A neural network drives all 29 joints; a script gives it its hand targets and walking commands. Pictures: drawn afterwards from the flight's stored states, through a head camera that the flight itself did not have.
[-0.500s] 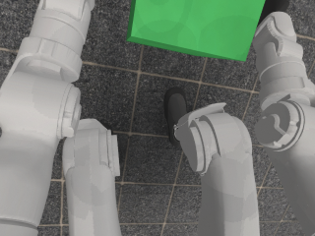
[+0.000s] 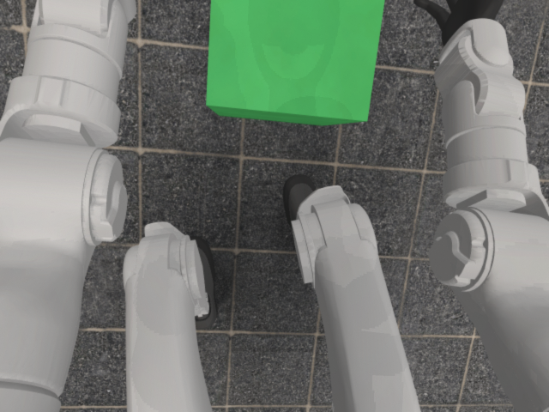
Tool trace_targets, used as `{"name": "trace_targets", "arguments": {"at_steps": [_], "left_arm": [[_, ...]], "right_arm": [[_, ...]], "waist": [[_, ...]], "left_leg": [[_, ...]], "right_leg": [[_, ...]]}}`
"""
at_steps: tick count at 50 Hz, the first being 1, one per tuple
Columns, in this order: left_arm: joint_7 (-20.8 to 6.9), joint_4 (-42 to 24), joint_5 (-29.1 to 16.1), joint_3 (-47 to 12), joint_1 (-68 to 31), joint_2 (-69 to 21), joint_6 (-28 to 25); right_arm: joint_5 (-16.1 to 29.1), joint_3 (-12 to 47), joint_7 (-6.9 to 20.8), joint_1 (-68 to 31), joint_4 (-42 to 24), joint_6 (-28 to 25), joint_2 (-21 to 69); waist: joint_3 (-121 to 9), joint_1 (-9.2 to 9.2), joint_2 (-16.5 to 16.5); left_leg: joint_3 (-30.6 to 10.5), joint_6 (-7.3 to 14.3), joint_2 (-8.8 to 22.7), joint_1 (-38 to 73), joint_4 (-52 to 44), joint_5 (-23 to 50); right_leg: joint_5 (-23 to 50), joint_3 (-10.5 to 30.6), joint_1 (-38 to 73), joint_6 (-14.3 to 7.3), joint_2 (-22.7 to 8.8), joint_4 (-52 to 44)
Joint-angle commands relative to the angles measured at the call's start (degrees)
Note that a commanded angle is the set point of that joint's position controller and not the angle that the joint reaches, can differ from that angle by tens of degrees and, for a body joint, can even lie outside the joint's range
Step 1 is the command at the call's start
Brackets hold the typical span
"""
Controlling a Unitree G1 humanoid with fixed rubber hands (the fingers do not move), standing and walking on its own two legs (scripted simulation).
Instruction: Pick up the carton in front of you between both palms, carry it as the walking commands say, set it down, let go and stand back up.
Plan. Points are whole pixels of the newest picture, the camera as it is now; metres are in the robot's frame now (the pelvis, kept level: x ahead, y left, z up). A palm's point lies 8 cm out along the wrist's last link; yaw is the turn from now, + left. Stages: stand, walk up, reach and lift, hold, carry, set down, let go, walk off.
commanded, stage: set down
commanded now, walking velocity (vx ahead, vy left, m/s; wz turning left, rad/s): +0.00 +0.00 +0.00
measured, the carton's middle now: (284, 53) +0.51 -0.13 -0.31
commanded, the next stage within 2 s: let go in 0.66 s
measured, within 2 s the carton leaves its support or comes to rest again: neither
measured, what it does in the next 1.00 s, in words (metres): rises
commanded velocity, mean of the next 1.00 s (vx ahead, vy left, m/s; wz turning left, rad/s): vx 0.00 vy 0.00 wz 0.00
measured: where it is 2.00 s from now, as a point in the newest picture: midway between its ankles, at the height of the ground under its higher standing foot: (254, 267)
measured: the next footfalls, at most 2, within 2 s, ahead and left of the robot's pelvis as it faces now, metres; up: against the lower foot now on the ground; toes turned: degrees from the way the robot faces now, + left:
none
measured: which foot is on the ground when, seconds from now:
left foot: down 0.00-1.00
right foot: down 0.00-1.00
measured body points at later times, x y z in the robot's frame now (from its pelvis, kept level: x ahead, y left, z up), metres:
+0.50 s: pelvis +0.03 +0.00 +0.12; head +0.36 -0.03 +0.43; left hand +0.63 +0.06 +0.02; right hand +0.49 -0.31 +0.02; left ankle +0.08 +0.13 -0.40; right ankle +0.16 -0.13 -0.40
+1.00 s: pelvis +0.06 -0.02 +0.25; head +0.32 -0.03 +0.61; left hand +0.52 +0.10 +0.13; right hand +0.43 -0.29 +0.14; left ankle +0.08 +0.13 -0.40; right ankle +0.16 -0.13 -0.40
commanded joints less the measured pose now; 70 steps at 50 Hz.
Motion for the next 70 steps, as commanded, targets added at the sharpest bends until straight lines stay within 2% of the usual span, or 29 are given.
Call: {"name": "trace_targets", "arguments": {"at_steps": [1, 5, 10, 17, 23, 32, 35, 39, 44, 48, 51, 56, 63, 66, 70], "left_arm": [[-0.9, -4.0, 0.5, 2.1, -15.2, 5.6, -0.8], [-1.8, -4.6, 0.9, 2.1, -13.4, 4.7, -0.8], [-2.3, -9.1, 1.7, 1.5, -11.6, 3.6, -0.1], [-2.3, -15.1, 3.1, 1.8, -8.8, 2.2, 1.4], [-2.8, -15.0, 4.3, 3.5, -5.6, 1.6, 1.9], [-4.6, -11.5, 5.7, 6.0, -2.1, 0.5, 1.3], [-4.8, -10.3, 6.9, 7.8, 0.9, -0.6, 0.5], [-3.6, -13.0, 9.2, 10.2, 9.3, -4.3, -0.5], [0.3, -23.1, 11.7, 12.2, 24.8, -11.3, -2.2], [3.6, -32.6, 11.6, 11.7, 34.2, -14.6, -3.6], [4.5, -36.1, 10.7, 10.6, 41.2, -15.2, -4.8], [3.2, -35.7, 8.7, 8.8, 54.5, -14.8, -7.3], [0.5, -32.2, 7.6, 7.8, 70.1, -12.4, -11.5], [-0.3, -32.2, 7.3, 7.4, 76.0, -11.2, -13.1], [-1.0, -33.5, 7.0, 6.7, 81.7, -10.2, -14.3]], "right_arm": [[-1.3, -0.3, -0.2, -11.7, -8.3, -0.1, -6.2], [-2.6, -1.4, 0.2, -8.5, -9.5, 0.6, -5.6], [-3.1, -3.0, 1.1, -4.2, -11.8, 1.3, -5.8], [-2.4, -3.5, 2.4, 0.5, -15.5, 2.5, -5.8], [-2.7, -3.5, 3.2, 3.2, -16.5, 3.2, -4.9], [-5.4, -4.5, 4.2, 5.3, -15.8, 2.8, -3.1], [-6.9, -4.4, 5.0, 7.1, -15.2, 2.1, -1.9], [-9.4, -3.6, 7.1, 13.9, -16.7, 1.1, -1.0], [-12.3, -0.7, 10.9, 26.6, -21.3, -0.4, -1.8], [-12.7, 3.1, 13.4, 34.5, -24.4, -1.5, -4.0], [-11.3, 6.8, 14.5, 41.2, -24.3, -2.4, -4.2], [-9.1, 12.3, 14.7, 53.3, -24.7, -4.2, -4.0], [-6.2, 17.9, 12.7, 68.3, -29.3, -6.8, -2.6], [-5.4, 19.7, 11.8, 74.7, -31.9, -7.6, -2.4], [-5.2, 20.5, 11.1, 79.4, -33.7, -8.1, -3.0]], "waist": [[-67.3, -3.32, 0.7], [-69.0, -4.17, 2.1], [-73.8, -4.99, 6.0], [-78.3, -4.48, 9.6], [-76.7, -3.69, 8.9], [-70.7, -3.73, 6.3], [-69.6, -2.79, 5.3], [-73.1, -1.87, 4.2], [-74.1, -0.65, 2.8], [-66.7, 0.59, 1.5], [-59.1, 1.77, 0.2], [-49.0, 3.10, -3.1], [-39.6, 4.85, -7.3], [-36.3, 5.41, -7.4], [-30.0, 7.11, -5.1]], "left_leg": [[6.6, 2.2, -2.6, 12.6, -15.8, 2.9], [6.5, 1.7, -2.9, 15.4, -19.3, 4.5], [6.7, 0.8, -3.0, 23.3, -23.5, 9.3], [6.4, 0.0, -3.0, 33.8, -29.8, 16.8], [5.7, 0.1, -2.9, 38.4, -36.3, 19.3], [4.6, 0.5, -2.6, 43.2, -47.1, 20.1], [4.2, 0.5, -2.6, 45.0, -50.5, 21.2], [4.2, -0.1, -2.9, 49.9, -54.6, 26.1], [3.6, -0.9, -3.1, 58.0, -60.3, 31.2], [3.5, -1.1, -2.7, 62.1, -66.0, 27.5], [4.0, -0.8, -2.2, 63.1, -69.7, 21.8], [4.3, 0.1, -1.3, 64.9, -74.2, 16.1], [3.6, 1.5, -0.5, 69.9, -78.8, 16.6], [3.1, 1.9, -0.2, 75.4, -81.5, 18.4], [2.6, 2.3, 0.4, 84.0, -86.0, 20.7]], "right_leg": [[13.6, -8.6, 54.6, 2.0, 1.2, -8.2], [15.4, -9.1, 55.1, 2.1, 1.6, -11.3], [19.9, -9.8, 56.0, 1.7, 2.1, -15.2], [26.2, -10.2, 59.1, 1.2, 2.7, -21.5], [28.2, -9.9, 63.1, 1.2, 2.8, -27.7], [28.1, -9.6, 69.8, 1.3, 2.2, -37.7], [28.4, -9.4, 72.3, 1.3, 2.0, -40.5], [32.9, -9.1, 79.7, 0.9, 2.2, -43.4], [36.7, -7.8, 89.9, -0.4, 2.4, -47.6], [32.0, -6.2, 95.4, -1.3, 2.1, -52.5], [26.6, -5.0, 99.7, -1.6, 1.7, -56.3], [21.8, -2.8, 108.5, -1.6, 0.8, -61.6], [26.0, 0.4, 120.2, -0.6, 0.0, -67.0], [28.6, 0.7, 123.6, -0.2, -0.1, -69.2], [29.0, 0.0, 125.5, -0.3, 0.3, -72.4]]}}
